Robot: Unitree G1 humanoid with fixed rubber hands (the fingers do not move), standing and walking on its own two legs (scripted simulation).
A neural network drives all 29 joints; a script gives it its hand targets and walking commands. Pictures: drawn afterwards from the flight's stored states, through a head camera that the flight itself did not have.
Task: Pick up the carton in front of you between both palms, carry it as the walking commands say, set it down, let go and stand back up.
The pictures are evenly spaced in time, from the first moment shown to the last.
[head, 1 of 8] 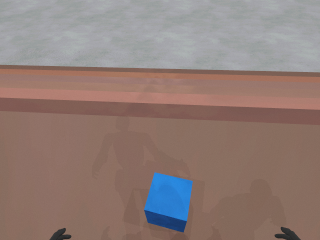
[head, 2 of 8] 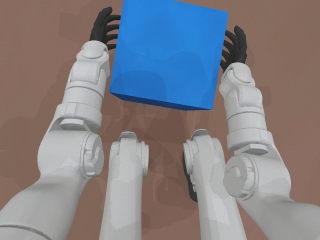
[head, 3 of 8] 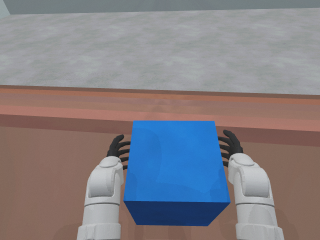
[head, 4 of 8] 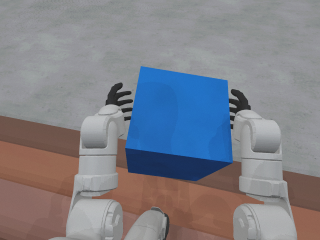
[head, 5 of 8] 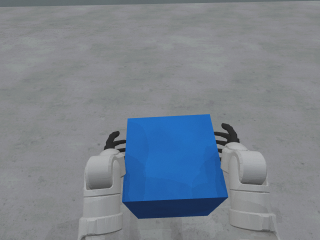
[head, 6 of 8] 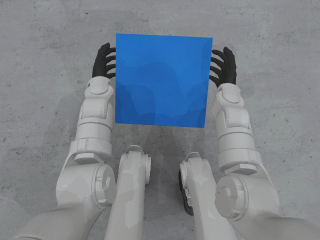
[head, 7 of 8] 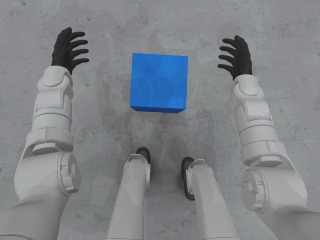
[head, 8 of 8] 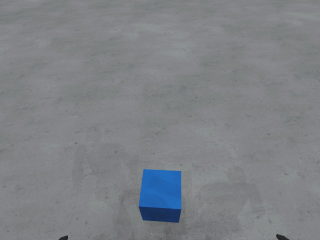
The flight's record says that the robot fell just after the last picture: no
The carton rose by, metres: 0.67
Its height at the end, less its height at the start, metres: -0.88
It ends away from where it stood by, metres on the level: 3.91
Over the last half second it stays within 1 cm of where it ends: yes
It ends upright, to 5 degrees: yes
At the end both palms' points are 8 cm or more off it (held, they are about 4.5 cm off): yes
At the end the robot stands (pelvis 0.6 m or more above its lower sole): yes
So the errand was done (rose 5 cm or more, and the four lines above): yes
